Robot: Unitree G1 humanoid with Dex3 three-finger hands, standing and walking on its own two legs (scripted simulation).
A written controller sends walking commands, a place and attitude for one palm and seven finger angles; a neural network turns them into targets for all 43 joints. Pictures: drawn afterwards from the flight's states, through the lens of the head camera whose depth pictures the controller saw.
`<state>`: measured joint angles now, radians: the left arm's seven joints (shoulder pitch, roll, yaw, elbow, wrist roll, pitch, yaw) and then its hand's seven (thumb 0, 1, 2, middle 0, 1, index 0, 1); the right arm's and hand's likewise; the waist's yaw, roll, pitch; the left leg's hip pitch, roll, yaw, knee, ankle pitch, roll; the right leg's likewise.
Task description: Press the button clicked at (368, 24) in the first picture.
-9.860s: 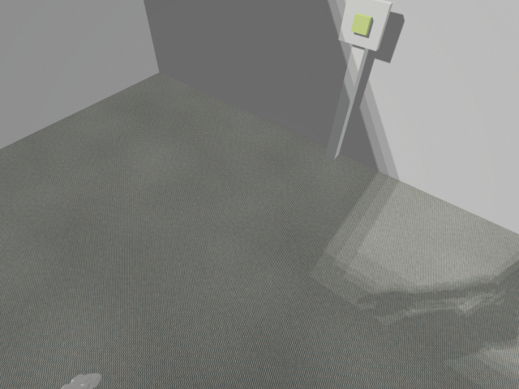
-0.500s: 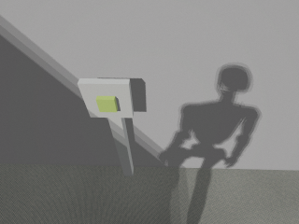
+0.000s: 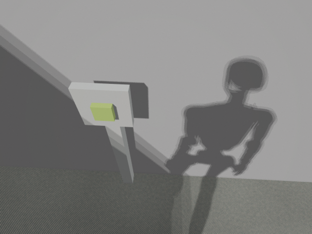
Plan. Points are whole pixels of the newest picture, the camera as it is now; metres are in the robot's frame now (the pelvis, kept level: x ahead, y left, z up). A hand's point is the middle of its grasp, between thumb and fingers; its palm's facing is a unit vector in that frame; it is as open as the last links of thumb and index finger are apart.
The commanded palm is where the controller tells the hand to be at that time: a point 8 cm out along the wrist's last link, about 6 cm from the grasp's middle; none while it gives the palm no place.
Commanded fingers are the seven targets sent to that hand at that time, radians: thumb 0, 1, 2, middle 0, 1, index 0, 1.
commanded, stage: come to a stop and stand still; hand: left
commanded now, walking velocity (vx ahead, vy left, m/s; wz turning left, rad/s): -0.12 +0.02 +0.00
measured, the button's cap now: (103, 111) +0.47 +0.21 +0.00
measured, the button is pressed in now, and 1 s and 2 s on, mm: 0 0 0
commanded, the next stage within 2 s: look again from close up in 0.64 s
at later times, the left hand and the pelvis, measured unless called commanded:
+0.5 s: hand out of the picture +0.01 +0.21 -0.16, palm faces +0.00 -0.97 -0.24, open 7.4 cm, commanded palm none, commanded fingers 0.00 0.90 0.90 -0.20 -0.30 -0.20 -0.30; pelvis -0.05 +0.03 +0.00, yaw -1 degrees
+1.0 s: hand out of the picture -0.03 +0.18 -0.17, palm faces +0.00 -0.99 -0.17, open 7.4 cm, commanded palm none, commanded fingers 0.00 0.90 0.90 -0.20 -0.30 -0.20 -0.30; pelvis -0.02 +0.02 +0.00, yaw -1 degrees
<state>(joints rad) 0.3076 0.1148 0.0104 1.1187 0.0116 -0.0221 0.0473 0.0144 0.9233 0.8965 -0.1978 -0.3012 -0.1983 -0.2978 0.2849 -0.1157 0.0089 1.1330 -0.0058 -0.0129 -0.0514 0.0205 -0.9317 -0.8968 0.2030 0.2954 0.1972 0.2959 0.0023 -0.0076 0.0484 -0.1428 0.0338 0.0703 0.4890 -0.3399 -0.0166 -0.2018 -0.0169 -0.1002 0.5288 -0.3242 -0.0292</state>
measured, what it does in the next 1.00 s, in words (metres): stands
